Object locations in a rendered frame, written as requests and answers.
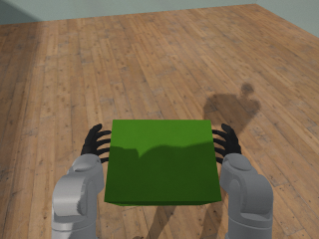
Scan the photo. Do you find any right robot forearm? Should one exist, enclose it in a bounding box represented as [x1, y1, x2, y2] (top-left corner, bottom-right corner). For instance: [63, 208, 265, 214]
[219, 153, 274, 239]

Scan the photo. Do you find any right robot hand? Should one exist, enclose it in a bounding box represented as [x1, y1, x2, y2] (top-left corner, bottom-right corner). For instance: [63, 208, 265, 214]
[212, 123, 242, 164]

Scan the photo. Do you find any carton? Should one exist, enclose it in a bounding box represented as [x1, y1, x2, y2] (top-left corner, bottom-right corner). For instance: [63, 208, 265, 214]
[104, 119, 222, 206]

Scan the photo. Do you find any left robot hand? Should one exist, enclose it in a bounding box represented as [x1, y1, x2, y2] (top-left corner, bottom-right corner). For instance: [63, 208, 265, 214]
[81, 123, 112, 163]

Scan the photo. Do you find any left robot forearm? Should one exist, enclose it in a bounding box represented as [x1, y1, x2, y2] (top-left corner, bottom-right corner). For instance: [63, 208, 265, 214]
[51, 153, 105, 239]

